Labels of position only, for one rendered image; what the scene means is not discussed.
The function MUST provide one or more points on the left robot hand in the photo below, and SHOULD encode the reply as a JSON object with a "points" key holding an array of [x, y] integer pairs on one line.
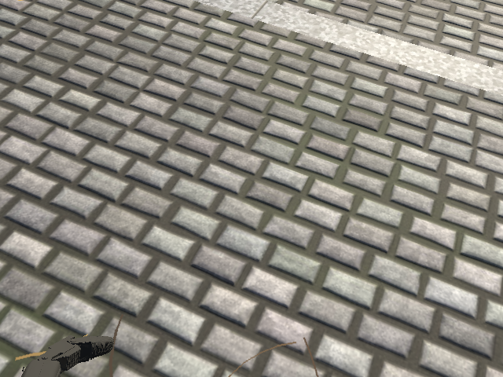
{"points": [[67, 353]]}

